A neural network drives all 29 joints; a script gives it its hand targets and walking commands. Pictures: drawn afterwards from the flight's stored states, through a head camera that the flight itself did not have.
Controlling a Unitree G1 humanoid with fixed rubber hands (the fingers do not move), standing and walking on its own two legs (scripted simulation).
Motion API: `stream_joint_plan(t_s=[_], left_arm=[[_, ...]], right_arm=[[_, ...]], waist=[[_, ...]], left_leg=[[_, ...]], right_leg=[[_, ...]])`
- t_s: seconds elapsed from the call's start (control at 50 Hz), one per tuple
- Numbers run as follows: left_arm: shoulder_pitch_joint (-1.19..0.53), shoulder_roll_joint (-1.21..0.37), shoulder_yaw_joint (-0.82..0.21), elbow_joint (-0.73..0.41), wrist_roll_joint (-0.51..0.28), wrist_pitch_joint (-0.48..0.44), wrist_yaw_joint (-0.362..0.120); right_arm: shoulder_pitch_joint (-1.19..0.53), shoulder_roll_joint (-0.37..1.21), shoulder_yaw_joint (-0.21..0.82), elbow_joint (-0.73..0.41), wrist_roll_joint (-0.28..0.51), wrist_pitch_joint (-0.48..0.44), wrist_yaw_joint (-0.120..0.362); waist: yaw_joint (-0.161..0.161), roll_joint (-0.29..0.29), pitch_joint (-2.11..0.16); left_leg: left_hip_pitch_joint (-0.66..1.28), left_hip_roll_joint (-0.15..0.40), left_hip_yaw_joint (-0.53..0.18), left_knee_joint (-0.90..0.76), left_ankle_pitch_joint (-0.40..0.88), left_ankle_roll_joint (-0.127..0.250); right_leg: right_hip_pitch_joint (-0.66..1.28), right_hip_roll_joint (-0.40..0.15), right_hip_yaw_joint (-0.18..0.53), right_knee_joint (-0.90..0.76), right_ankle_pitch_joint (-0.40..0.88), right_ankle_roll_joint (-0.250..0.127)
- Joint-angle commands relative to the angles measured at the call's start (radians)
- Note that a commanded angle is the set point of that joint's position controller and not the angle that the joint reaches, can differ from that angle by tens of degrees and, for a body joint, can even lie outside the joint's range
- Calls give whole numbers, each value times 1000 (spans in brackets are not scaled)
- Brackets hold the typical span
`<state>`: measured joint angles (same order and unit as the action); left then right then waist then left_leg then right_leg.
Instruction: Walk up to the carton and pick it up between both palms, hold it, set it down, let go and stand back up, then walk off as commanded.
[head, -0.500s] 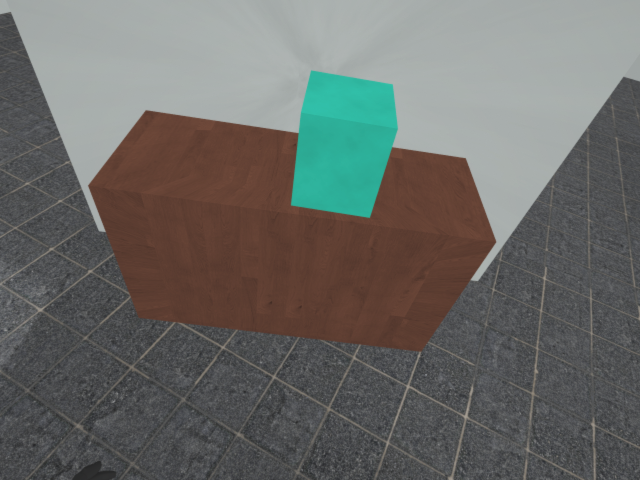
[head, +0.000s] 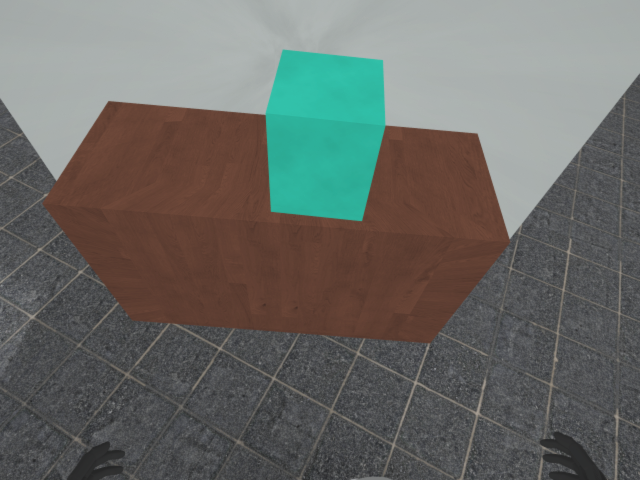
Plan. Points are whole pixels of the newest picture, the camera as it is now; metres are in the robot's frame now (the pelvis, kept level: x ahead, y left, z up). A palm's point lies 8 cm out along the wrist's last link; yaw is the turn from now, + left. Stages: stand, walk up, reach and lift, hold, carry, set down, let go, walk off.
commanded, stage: walk off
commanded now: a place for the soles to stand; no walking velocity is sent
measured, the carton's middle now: (324, 139) +0.74 -0.06 -0.05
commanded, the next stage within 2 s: none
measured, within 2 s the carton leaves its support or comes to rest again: neither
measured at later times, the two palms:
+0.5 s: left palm out of the picture +0.09 +0.20 -0.07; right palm out of the picture +0.03 -0.42 -0.10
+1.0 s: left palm out of the picture -0.05 +0.22 -0.09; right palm out of the picture -0.21 -0.39 -0.09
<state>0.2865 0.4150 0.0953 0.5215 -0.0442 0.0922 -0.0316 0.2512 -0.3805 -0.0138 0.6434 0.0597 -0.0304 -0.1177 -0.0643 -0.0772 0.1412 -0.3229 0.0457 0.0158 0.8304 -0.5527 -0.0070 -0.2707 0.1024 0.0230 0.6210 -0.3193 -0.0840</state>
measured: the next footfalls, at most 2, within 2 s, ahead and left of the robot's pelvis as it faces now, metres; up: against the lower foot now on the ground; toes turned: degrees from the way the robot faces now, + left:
left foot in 0.02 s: +0.07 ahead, +0.13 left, +0.00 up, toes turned +2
right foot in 0.34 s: +0.05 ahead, -0.18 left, +0.00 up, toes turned +1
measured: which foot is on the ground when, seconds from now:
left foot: up 0.00-0.00, down 0.02-0.34, up 0.36-0.92, down 0.94-1.00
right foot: down 0.00-0.08, up 0.10-0.32, down 0.34-0.94, up 0.96-1.00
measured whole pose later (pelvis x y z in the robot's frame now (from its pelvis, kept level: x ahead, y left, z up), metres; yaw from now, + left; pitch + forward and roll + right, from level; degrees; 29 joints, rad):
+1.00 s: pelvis -0.21 -0.08 +0.00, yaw -1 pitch -8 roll -2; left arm 0.18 0.40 0.07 0.67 -0.04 0.07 0.02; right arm 0.36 -0.41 -0.01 0.80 0.06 0.07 0.04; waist -0.07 -0.02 0.18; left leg -0.25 -0.02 0.02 0.69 -0.37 0.07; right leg -0.44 0.08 0.01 0.69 -0.36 0.04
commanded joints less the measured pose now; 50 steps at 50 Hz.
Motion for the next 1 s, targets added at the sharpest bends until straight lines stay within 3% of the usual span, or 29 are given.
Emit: stream_joint_plan(t_s=[0.0, 0.02, 0.04, 0.06, 0.08, 0.14, 0.2, 0.24, 0.26, 0.28, 0.3, 0.32, 0.34, 0.36, 0.38, 0.44, 0.48, 0.54, 0.66, 0.74, 0.78, 0.82, 0.86, 0.88, 0.9, 0.92, 0.94, 0.96, 0.98], left_arm=[[-13, 159, 12, -20, 57, -12, -3], [-17, 146, 15, -14, 51, -19, -1], [-34, 138, 29, -24, 59, -16, 0], [-29, 157, 50, -40, 72, -10, 13], [-26, 178, 57, -45, 71, -13, 12], [-30, 188, 55, -30, 66, -23, -5], [-70, 166, 45, -12, 60, -21, -12], [-44, 156, 34, 12, 56, -33, -12], [13, 152, 32, 36, 59, -41, -8], [37, 184, 31, 62, 58, -49, -2], [12, 277, 47, 73, 62, -50, 9], [1, 317, 50, 61, 63, -46, 25], [-25, 306, 57, 26, 63, -42, 33], [-80, 295, 69, 7, 68, -46, 34], [-133, 274, 59, 13, 58, -44, 36], [-96, 239, 43, 42, 55, -55, 50], [-60, 204, 32, 62, 52, -67, 57], [-37, 173, 30, 66, 57, -78, 67], [-117, 231, 58, 41, 59, -71, 66], [-203, 258, 70, 30, 66, -61, 65], [-228, 260, 66, 24, 70, -56, 65], [-223, 259, 68, 25, 74, -56, 68], [-214, 249, 66, 51, 73, -50, 65], [-174, 219, 58, 71, 69, -42, 62], [-108, 159, 48, 90, 48, -35, 58], [-93, 155, 66, 63, 51, -33, 71], [-60, 179, 89, 23, 72, -28, 77], [-44, 183, 85, 34, 76, -26, 69], [-8, 180, 81, 44, 70, -27, 62]], right_arm=[[55, -242, -88, 20, -69, -28, -9], [69, -291, -96, 28, -80, -19, -12], [92, -328, -91, 7, -93, -12, -9], [80, -332, -94, -11, -91, -17, -10], [54, -331, -106, -37, -84, -16, -10], [5, -310, -113, -47, -92, -9, -6], [25, -317, -116, -16, -93, 2, 4], [-15, -321, -119, -16, -85, 11, 13], [-75, -316, -121, -18, -79, 19, 22], [-78, -293, -123, -6, -75, 29, 33], [-51, -237, -109, -7, -72, 34, 39], [-48, -217, -98, 3, -71, 43, 30], [-47, -240, -102, 21, -76, 58, 25], [-52, -248, -120, 23, -65, 65, 31], [-57, -253, -115, 31, -54, 63, 36], [-76, -244, -93, 46, -57, 61, 57], [-67, -225, -97, 61, -71, 67, 69], [-70, -203, -107, 75, -73, 75, 88], [-4, -247, -127, 114, -78, 99, 116], [91, -251, -128, 129, -81, 113, 135], [122, -251, -120, 129, -76, 110, 140], [168, -235, -114, 120, -72, 99, 151], [234, -208, -103, 136, -63, 85, 154], [241, -225, -99, 132, -70, 79, 148], [134, -261, -93, 96, -88, 68, 142], [-42, -262, -82, 25, -103, 54, 137], [-134, -290, -110, -34, -112, 42, 128], [-196, -275, -127, -54, -109, 35, 125], [-252, -266, -133, -76, -114, 28, 115]], waist=[[96, 23, -249], [75, 152, -280], [18, 343, -239], [23, 337, -182], [37, 298, -159], [43, 238, -143], [24, 284, -161], [48, 293, -174], [95, 280, -165], [113, 158, -149], [94, -97, -170], [96, -142, -210], [107, -65, -175], [113, -78, -105], [90, -51, -36], [92, -22, -101], [96, 0, -174], [108, -9, -206], [83, -28, -70], [38, -58, -73], [20, -74, -78], [1, -52, -131], [-35, -35, -213], [-44, 89, -220], [-8, 422, -175], [41, 346, -63], [73, 297, 36], [96, 255, 83], [125, 228, 78]], left_leg=[[210, 50, -46, -478, 624, 28], [299, 168, -163, -406, 738, 81], [340, 336, -308, -404, 857, 185], [317, 434, -363, -340, 1005, 286], [295, 449, -356, -330, 1028, 313], [346, 350, -224, -314, 1102, 254], [406, 297, -199, -296, 1090, 209], [338, 266, -164, -260, 1046, 170], [233, 213, -83, -201, 953, 116], [113, 133, -19, -66, 734, 58], [-55, 2, 22, 75, 197, 2], [-98, -76, -16, 228, -130, -28], [-72, -81, -107, 353, -128, -28], [-78, -86, -175, 395, -113, -14], [-112, -75, -210, 372, -45, -7], [-161, -68, -191, 344, 25, -27], [-163, -58, -175, 276, 43, -41], [-134, -38, -158, 141, 58, -53], [15, -68, -83, 107, 67, -27], [111, -98, -20, 108, 44, -10], [160, -63, -24, 54, 52, 1], [251, -45, -15, -107, 60, 27], [376, -45, 9, -302, 113, 61], [342, -12, -62, -410, 26, 90], [73, 174, -383, -635, -250, 156], [-184, 276, -527, -708, -334, 194], [-380, 319, -558, -741, -424, 216], [-487, 261, -485, -766, -425, 154], [-462, 211, -392, -746, -314, 112]], right_leg=[[143, -153, 139, 80, 611, 34], [12, -117, 111, 146, 394, 63], [-146, -18, 50, 317, -107, 95], [-212, -44, 123, 485, -306, 83], [-235, -57, 166, 574, -292, 80], [-298, -75, 182, 503, -259, 77], [-257, -107, 153, 251, -234, 74], [-119, -139, 85, 1, -159, 60], [29, -143, 57, -192, -8, 55], [142, -170, 108, -310, 299, 68], [230, -283, 288, -231, 771, 41], [194, -404, 416, -226, 879, -40], [43, -407, 408, -296, 542, -62], [-67, -403, 410, -345, 255, -67], [-81, -363, 370, -358, 155, -24], [135, -337, 313, -232, 497, -19], [239, -329, 303, -193, 527, -31], [258, -308, 315, -225, 357, -14], [-98, -294, 348, -477, -306, 74], [-225, -293, 318, -562, -425, 101], [-257, -312, 310, -551, -432, 78], [-235, -304, 248, -517, -372, 73], [-208, -247, 127, -404, -289, 118], [-202, -168, 77, -215, -291, 157], [-143, -4, -34, 228, -284, 150], [-144, 63, 48, 482, -263, 138], [-110, 55, 151, 707, -242, 137], [-83, 59, 179, 817, -163, 134], [-63, 44, 187, 833, -122, 117]])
